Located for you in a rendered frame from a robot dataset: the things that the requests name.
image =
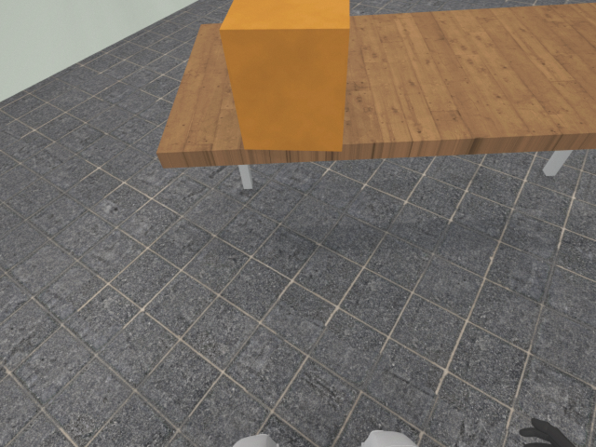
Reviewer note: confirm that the carton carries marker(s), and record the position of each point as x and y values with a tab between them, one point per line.
287	65

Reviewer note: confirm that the table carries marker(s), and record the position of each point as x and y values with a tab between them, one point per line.
439	83

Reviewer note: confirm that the right robot hand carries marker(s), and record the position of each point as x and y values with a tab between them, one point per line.
545	431

